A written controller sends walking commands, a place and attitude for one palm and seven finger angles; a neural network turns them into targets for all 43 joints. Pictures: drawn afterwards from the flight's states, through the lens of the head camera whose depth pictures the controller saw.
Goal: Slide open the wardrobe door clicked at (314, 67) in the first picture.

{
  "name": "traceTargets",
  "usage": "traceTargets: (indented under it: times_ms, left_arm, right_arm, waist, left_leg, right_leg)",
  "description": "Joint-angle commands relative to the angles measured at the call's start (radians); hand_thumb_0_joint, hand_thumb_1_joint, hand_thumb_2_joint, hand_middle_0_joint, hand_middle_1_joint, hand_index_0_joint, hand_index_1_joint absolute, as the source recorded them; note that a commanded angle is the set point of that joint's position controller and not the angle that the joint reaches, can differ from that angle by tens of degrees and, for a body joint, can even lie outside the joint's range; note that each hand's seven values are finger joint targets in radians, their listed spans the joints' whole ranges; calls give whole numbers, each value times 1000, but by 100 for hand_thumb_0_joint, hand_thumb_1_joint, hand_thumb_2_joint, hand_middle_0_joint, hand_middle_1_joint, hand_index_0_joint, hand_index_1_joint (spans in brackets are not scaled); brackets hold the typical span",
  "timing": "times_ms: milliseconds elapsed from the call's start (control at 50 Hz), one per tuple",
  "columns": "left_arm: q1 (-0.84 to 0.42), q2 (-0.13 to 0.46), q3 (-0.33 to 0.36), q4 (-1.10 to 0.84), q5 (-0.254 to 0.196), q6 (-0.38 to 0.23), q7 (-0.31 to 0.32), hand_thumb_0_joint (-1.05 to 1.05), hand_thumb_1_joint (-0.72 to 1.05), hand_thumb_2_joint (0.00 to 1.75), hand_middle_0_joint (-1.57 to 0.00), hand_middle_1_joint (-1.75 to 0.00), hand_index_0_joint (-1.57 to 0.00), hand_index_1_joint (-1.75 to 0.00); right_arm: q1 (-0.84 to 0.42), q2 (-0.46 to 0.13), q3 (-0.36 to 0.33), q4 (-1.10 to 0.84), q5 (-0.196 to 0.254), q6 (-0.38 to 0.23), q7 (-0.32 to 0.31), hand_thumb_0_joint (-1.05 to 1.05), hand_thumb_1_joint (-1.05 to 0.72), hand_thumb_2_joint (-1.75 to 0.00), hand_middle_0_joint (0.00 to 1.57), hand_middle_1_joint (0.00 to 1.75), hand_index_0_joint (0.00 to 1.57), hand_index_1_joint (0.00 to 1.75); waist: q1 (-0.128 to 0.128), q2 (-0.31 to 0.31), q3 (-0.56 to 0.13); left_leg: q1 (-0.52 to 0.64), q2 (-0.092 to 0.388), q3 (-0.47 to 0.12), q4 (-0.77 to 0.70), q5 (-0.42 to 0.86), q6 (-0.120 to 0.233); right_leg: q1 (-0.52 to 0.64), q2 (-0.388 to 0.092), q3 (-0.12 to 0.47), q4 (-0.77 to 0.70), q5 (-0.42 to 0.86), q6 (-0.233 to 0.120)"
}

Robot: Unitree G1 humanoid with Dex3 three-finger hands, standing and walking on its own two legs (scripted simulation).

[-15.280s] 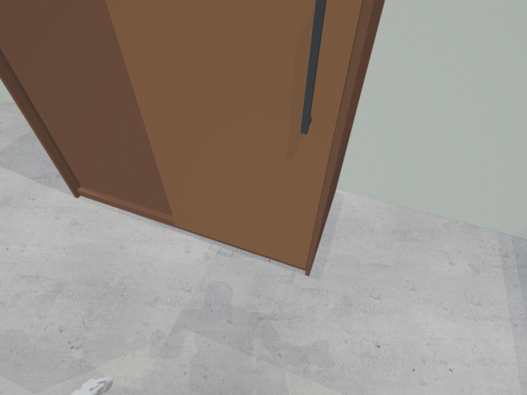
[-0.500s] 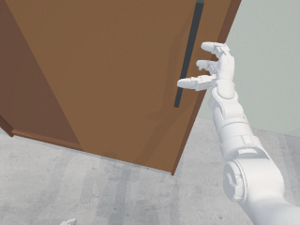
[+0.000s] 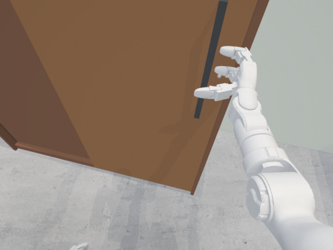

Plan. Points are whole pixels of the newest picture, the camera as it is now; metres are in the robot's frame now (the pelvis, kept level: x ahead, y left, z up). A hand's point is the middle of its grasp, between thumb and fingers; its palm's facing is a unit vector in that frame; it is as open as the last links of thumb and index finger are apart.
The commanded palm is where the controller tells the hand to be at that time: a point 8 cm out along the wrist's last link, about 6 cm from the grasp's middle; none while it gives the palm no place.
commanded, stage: slide the fingers in behind the handle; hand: right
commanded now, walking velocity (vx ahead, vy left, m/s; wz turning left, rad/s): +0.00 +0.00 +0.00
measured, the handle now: (207, 68) +0.53 -0.03 +0.17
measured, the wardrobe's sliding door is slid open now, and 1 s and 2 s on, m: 0.00 0.00 0.00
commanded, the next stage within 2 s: grip the handle and tug to test in 1.52 s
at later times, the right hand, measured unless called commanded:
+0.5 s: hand (216, 76) +0.47 -0.05 +0.19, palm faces +0.08 +1.00 +0.02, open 14.0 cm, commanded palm +0.44 -0.10 +0.18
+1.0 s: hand (206, 74) +0.47 -0.03 +0.19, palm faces +0.08 +1.00 +0.02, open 14.0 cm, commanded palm +0.44 -0.08 +0.18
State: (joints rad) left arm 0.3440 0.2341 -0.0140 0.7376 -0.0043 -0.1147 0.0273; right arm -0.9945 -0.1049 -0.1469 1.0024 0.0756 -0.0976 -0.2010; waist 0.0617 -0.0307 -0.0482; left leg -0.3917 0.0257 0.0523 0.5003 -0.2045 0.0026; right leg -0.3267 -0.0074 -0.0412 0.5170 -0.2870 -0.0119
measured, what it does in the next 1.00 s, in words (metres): stands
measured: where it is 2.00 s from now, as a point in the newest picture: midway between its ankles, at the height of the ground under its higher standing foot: outside the picture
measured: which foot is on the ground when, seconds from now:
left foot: down 0.00-1.00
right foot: down 0.00-1.00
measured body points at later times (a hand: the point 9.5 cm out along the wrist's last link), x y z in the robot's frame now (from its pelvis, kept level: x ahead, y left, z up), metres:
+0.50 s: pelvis +0.01 +0.00 +0.00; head +0.03 +0.01 +0.45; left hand +0.11 +0.25 -0.12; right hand +0.46 -0.10 +0.19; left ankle +0.03 +0.12 -0.74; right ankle -0.02 -0.11 -0.74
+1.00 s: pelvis +0.01 +0.00 +0.00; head +0.03 +0.01 +0.45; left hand +0.10 +0.24 -0.12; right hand +0.46 -0.08 +0.19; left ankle +0.03 +0.12 -0.74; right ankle -0.02 -0.11 -0.74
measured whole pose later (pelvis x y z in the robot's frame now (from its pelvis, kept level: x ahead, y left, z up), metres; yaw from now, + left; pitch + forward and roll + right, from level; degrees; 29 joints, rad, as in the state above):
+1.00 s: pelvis +0.01 +0.00 +0.00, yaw +0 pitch +4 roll +0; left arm 0.30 0.21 -0.01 0.74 0.01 -0.07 0.04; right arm -0.91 0.01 -0.09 0.78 0.07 0.05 -0.30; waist 0.04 -0.03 -0.05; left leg -0.33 0.02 0.05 0.47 -0.21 0.00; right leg -0.26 -0.01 -0.04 0.48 -0.29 -0.01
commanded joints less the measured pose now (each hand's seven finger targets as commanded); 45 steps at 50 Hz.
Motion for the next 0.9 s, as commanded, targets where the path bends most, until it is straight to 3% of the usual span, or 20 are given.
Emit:
traceTargets:
  times_ms: [0,40,100,160,200,260,320,340,420,480,520,580,600,640,700,780,800,820,860,880]
  left_arm:
    - [18,121,43,-107,-3,-32,7,0,90,90,-20,-30,-20,-30]
    - [5,116,41,-115,-2,-31,5,0,90,90,-20,-30,-20,-30]
    - [-5,117,45,-122,2,-20,8,0,90,90,-20,-30,-20,-30]
    - [-20,107,46,-133,0,-16,6,0,90,90,-20,-30,-20,-30]
    - [-19,110,48,-131,-2,-7,9,0,90,90,-20,-30,-20,-30]
    - [-31,107,47,-133,-10,-2,13,0,90,90,-20,-30,-20,-30]
    - [-41,98,48,-137,-15,-5,17,0,90,90,-20,-30,-20,-30]
    - [-36,100,46,-131,-12,-7,20,0,90,90,-20,-30,-20,-30]
    - [-40,96,42,-124,-12,-5,20,0,90,90,-20,-30,-20,-30]
    - [-48,95,39,-121,-6,3,20,0,90,90,-20,-30,-20,-30]
    - [-55,93,38,-127,-5,7,21,0,90,90,-20,-30,-20,-30]
    - [-57,84,40,-131,-1,3,15,0,90,90,-20,-30,-20,-30]
    - [-56,88,45,-132,-1,4,15,0,90,90,-20,-30,-20,-30]
    - [-58,87,42,-132,-1,3,16,0,90,90,-20,-30,-20,-30]
    - [-60,90,42,-131,-2,13,18,0,90,90,-20,-30,-20,-30]
    - [-66,82,37,-126,-1,15,20,0,90,90,-20,-30,-20,-30]
    - [-65,87,39,-125,1,15,22,0,90,90,-20,-30,-20,-30]
    - [-64,81,36,-124,1,12,20,0,90,90,-20,-30,-20,-30]
    - [-59,78,38,-119,3,4,17,0,90,90,-20,-30,-20,-30]
    - [-49,83,39,-113,6,2,18,0,90,90,-20,-30,-20,-30]
  right_arm:
    - [-521,-131,-17,-265,-9,-61,-19,0,50,-30,30,120,30,120]
    - [-522,-133,-22,-314,-7,-56,-31,0,50,-30,30,120,30,120]
    - [-460,-171,-59,-350,-19,-47,-46,0,50,-30,30,120,30,120]
    - [-431,-116,-16,-401,-22,-27,-43,0,50,-30,30,120,30,120]
    - [-399,-117,-12,-384,-30,-6,-39,0,50,-30,30,120,30,120]
    - [-429,-80,25,-414,-18,28,-27,0,50,-30,30,120,30,120]
    - [-439,-21,63,-463,2,44,-18,0,50,-30,30,120,30,120]
    - [-448,-45,42,-470,8,47,-21,0,50,-30,30,120,30,120]
    - [-412,-19,53,-459,12,64,-29,0,50,-30,30,120,30,120]
    - [-401,-48,24,-432,-1,78,-48,0,50,-30,30,120,30,120]
    - [-420,-58,22,-457,-10,77,-59,0,50,-30,30,120,30,120]
    - [-422,-10,51,-497,-12,65,-68,0,50,-30,30,120,30,120]
    - [-395,-18,46,-499,-13,61,-68,0,50,-30,30,120,30,120]
    - [-403,1,58,-492,-6,67,-68,0,50,-30,30,120,30,120]
    - [-384,-14,45,-466,-14,85,-72,0,50,-30,30,120,30,120]
    - [-430,3,57,-468,-18,97,-84,0,50,-30,30,120,30,120]
    - [-436,-8,49,-461,-19,94,-88,0,50,-30,30,120,30,120]
    - [-460,16,69,-472,-19,89,-90,0,50,-30,30,120,30,120]
    - [-450,41,77,-463,-12,81,-94,0,50,-30,30,120,30,120]
    - [-461,34,72,-456,-9,77,-94,0,50,-30,30,120,30,120]
  waist:
    - [4,110,-333]
    - [0,81,-350]
    - [-21,116,-372]
    - [-15,98,-371]
    - [-14,122,-338]
    - [0,78,-314]
    - [1,63,-344]
    - [-2,69,-355]
    - [0,112,-315]
    - [-9,116,-302]
    - [-14,87,-320]
    - [-14,70,-354]
    - [-22,110,-361]
    - [-9,124,-347]
    - [-16,136,-322]
    - [-5,95,-307]
    - [-8,116,-311]
    - [1,76,-310]
    - [-2,81,-329]
    - [7,123,-330]
  left_leg:
    - [209,-37,-10,-36,197,22]
    - [219,-37,-16,-34,216,21]
    - [271,-35,-17,-31,271,22]
    - [274,-36,-16,-31,320,20]
    - [273,-35,-13,-42,309,19]
    - [245,-37,-17,-55,284,20]
    - [252,-40,-12,-53,303,23]
    - [260,-39,-12,-51,313,23]
    - [252,-40,-6,-55,309,19]
    - [254,-36,-11,-56,300,19]
    - [267,-31,-13,-53,302,20]
    - [272,-35,-10,-40,355,24]
    - [290,-36,-6,-37,366,24]
    - [282,-38,-7,-39,369,20]
    - [281,-36,-7,-50,337,19]
    - [256,-35,-12,-59,296,20]
    - [264,-35,-9,-59,283,21]
    - [250,-35,-11,-56,285,21]
    - [247,-39,-7,-47,307,24]
    - [251,-39,-3,-48,311,20]
  right_leg:
    - [74,7,35,-74,206,-4]
    - [81,10,27,-70,216,-4]
    - [76,8,19,-72,264,-6]
    - [95,8,5,-68,297,-6]
    - [89,4,7,-73,291,-6]
    - [107,7,4,-75,266,-7]
    - [146,7,12,-71,300,-6]
    - [147,9,16,-69,309,-4]
    - [137,8,20,-75,306,-4]
    - [116,12,16,-76,290,-4]
    - [124,14,17,-78,301,-3]
    - [155,12,12,-67,355,2]
    - [153,8,16,-66,377,2]
    - [148,9,14,-68,361,0]
    - [135,10,15,-78,333,-1]
    - [131,12,13,-79,290,0]
    - [130,12,19,-81,289,-1]
    - [139,11,17,-79,292,1]
    - [153,11,18,-69,320,3]
    - [146,10,20,-71,316,3]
